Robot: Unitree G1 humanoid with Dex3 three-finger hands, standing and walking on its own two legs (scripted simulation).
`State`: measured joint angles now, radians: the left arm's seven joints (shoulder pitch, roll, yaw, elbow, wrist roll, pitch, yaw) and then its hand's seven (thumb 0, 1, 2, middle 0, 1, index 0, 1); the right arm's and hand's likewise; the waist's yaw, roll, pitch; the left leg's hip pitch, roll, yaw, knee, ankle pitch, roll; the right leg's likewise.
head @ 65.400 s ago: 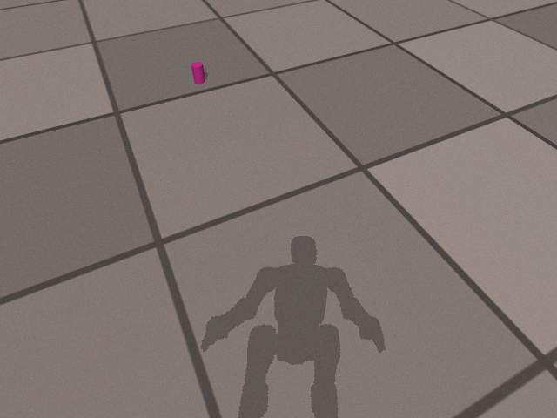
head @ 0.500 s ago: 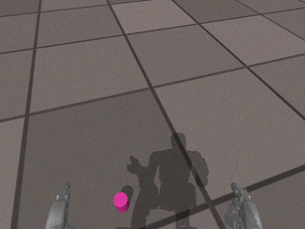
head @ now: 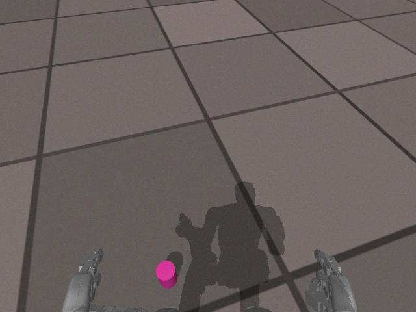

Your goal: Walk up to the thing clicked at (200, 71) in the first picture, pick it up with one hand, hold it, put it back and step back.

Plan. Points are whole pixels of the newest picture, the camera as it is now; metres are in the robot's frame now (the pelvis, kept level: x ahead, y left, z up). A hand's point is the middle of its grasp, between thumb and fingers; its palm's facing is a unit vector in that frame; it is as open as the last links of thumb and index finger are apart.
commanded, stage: stand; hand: left
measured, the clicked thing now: (167, 274) +0.37 +0.17 -0.66
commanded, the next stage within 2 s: none
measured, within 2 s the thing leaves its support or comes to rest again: neither
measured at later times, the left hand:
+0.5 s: hand out of the picture +0.09 +0.24 -0.11, palm faces -0.03 -0.94 -0.35, open 7.5 cm
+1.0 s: hand out of the picture +0.04 +0.25 -0.10, palm faces -0.04 -0.94 -0.35, open 7.3 cm
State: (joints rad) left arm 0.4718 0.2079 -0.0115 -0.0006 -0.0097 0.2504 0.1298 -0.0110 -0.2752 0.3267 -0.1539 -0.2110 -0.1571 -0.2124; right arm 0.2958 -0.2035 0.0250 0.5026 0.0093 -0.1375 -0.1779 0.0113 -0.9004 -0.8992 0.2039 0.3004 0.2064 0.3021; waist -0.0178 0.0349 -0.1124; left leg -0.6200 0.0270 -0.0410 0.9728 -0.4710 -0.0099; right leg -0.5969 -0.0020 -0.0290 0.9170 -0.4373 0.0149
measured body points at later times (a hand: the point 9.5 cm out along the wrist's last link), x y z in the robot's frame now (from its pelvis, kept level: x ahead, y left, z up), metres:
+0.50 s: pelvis +0.00 +0.00 +0.03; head +0.00 +0.01 +0.48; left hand +0.09 +0.29 -0.09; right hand +0.08 -0.29 -0.09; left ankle +0.01 +0.12 -0.69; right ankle +0.02 -0.13 -0.69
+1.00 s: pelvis -0.02 +0.00 +0.06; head -0.02 -0.01 +0.51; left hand +0.04 +0.30 -0.08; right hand +0.03 -0.29 -0.09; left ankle +0.01 +0.12 -0.69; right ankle +0.02 -0.13 -0.69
